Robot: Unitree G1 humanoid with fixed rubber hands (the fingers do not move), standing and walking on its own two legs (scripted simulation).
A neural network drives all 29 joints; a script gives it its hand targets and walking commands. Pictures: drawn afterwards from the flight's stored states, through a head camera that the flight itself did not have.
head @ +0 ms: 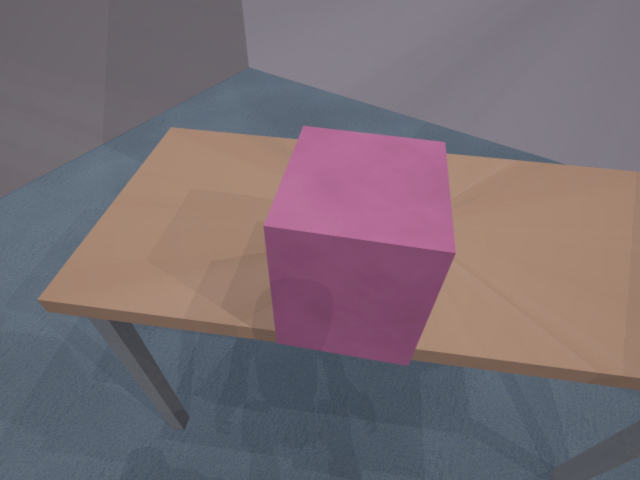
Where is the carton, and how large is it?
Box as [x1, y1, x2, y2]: [263, 126, 455, 365]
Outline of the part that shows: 303,126 263,226 276,341 278,343 407,365 455,253 445,144 444,142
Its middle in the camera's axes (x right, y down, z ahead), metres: +0.05 +0.01 +0.56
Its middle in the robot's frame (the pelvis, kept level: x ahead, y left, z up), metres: +0.43 -0.05 +0.07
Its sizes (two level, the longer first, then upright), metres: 0.210 0.200 0.250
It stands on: a table, 0.71 m high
